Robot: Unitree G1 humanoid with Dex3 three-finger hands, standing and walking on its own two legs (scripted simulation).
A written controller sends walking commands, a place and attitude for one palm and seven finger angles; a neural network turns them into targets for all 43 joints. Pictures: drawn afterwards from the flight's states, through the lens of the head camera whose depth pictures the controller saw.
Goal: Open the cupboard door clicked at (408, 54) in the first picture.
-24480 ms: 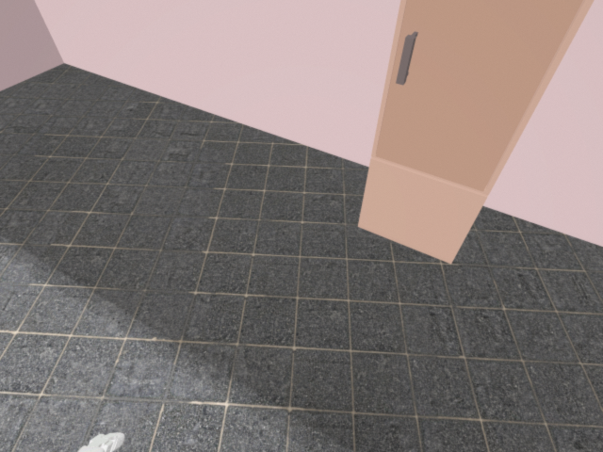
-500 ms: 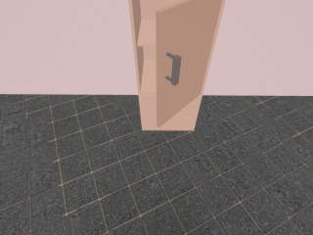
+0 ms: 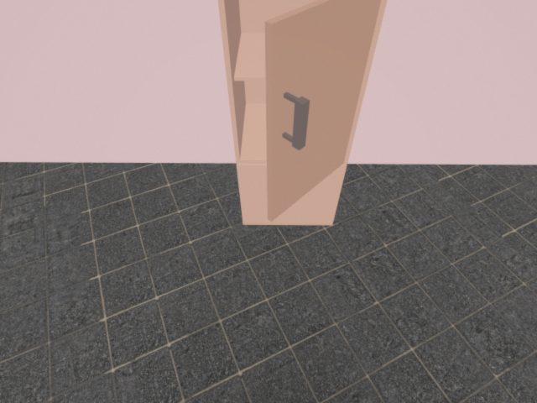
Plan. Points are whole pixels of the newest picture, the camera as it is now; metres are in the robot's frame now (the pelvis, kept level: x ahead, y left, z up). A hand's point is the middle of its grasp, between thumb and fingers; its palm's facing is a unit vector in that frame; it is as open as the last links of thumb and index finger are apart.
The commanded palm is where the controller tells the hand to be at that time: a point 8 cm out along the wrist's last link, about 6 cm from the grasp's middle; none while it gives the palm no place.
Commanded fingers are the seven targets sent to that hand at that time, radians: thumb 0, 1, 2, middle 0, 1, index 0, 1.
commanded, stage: walk to a spot facing it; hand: left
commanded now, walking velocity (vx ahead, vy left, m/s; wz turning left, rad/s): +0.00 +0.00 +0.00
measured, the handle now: (293, 120) +0.70 -0.02 +0.02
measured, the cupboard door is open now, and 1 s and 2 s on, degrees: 46 46 46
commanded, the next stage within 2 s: none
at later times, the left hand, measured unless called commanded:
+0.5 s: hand out of the picture +0.06 +0.19 -0.18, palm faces -0.12 -0.96 -0.25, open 7.4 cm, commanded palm none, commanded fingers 0.00 0.90 0.90 -0.20 -0.30 -0.20 -0.30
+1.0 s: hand out of the picture +0.11 +0.14 -0.18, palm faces -0.35 -0.90 -0.25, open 7.4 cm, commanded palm none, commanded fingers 0.00 0.90 0.90 -0.20 -0.30 -0.20 -0.30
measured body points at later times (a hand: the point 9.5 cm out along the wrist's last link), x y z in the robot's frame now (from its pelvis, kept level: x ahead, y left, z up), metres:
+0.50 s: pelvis -0.01 +0.00 -0.01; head +0.04 -0.03 +0.43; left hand +0.07 +0.24 -0.16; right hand -0.01 -0.25 -0.17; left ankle +0.01 +0.11 -0.75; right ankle -0.05 -0.09 -0.72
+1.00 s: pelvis -0.01 -0.03 -0.01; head +0.05 -0.05 +0.44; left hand +0.13 +0.19 -0.16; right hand +0.02 -0.32 -0.14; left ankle +0.04 +0.11 -0.71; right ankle -0.04 -0.12 -0.75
